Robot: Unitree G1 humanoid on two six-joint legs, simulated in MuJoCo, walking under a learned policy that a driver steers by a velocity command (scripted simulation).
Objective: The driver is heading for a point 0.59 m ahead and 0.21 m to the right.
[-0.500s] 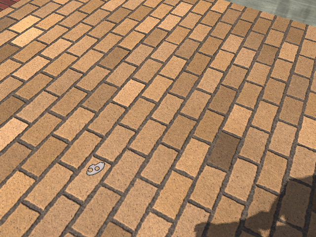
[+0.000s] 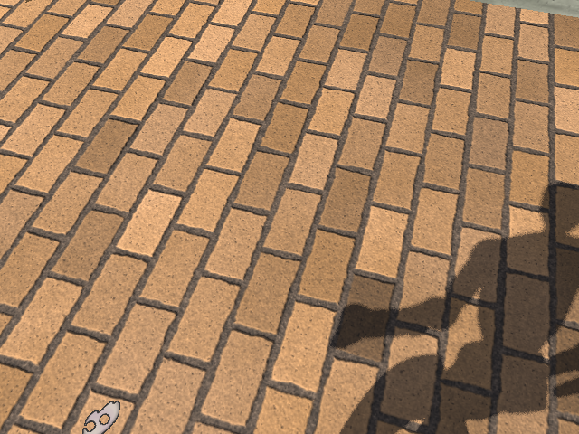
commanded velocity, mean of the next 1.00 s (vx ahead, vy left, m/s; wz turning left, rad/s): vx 0.46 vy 0.00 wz -0.52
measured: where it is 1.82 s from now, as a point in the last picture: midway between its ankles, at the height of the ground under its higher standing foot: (352, 350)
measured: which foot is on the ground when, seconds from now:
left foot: up 0.00-0.34, down 0.36-0.88, up 0.90-1.00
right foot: down 0.00-0.38, up 0.40-0.86, down 0.88-1.00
